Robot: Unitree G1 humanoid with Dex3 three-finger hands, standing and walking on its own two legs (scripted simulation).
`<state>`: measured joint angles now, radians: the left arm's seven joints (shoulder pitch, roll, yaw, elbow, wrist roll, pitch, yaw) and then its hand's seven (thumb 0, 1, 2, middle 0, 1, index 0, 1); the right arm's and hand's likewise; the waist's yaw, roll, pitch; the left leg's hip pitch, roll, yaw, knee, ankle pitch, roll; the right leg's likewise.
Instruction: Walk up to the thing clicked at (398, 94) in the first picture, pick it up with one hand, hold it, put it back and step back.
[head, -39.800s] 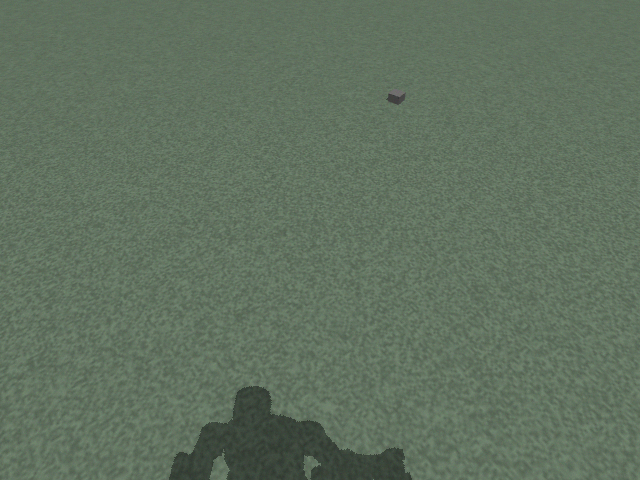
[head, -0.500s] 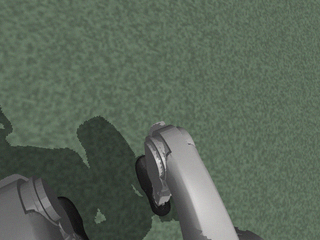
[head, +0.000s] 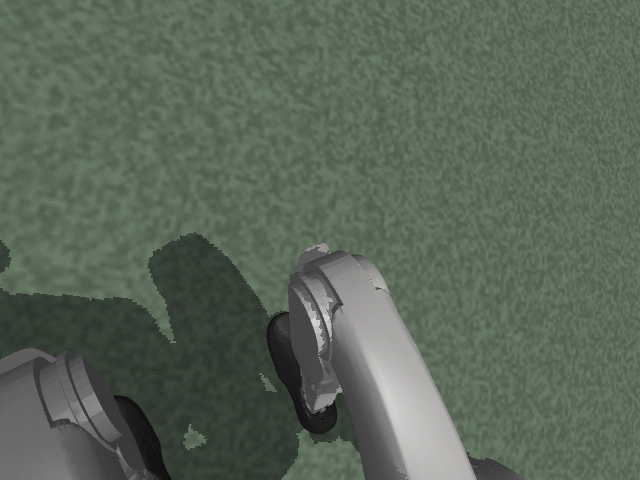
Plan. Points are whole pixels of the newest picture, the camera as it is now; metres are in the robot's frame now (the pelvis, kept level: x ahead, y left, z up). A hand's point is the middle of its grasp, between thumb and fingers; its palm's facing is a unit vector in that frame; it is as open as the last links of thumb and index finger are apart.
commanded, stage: rise first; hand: left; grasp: from above
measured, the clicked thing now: out of the picture +0.48 +0.31 -0.31
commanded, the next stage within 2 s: none
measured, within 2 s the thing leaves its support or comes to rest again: neither
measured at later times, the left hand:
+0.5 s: hand out of the picture +0.44 +0.33 -0.21, palm faces +0.02 -0.46 -0.89, open 14.2 cm
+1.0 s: hand out of the picture +0.44 +0.34 -0.21, palm faces +0.02 -0.46 -0.89, open 14.2 cm
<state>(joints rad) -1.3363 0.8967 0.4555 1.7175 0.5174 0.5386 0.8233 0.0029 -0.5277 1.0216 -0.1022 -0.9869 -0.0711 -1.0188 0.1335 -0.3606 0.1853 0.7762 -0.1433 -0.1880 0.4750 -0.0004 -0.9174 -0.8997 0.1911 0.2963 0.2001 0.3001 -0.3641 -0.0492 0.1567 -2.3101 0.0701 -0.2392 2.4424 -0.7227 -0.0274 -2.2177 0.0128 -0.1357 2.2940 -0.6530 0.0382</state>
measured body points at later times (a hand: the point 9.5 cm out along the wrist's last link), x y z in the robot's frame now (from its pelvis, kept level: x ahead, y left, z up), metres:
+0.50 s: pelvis +0.00 +0.00 +0.00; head +0.29 +0.08 +0.33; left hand +0.45 +0.35 -0.16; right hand +0.00 -0.26 -0.07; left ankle +0.06 +0.14 -0.30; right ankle +0.11 -0.12 -0.30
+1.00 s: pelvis +0.00 +0.00 +0.00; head +0.29 +0.09 +0.33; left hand +0.44 +0.35 -0.16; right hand +0.00 -0.26 -0.07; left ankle +0.06 +0.14 -0.30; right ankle +0.11 -0.12 -0.30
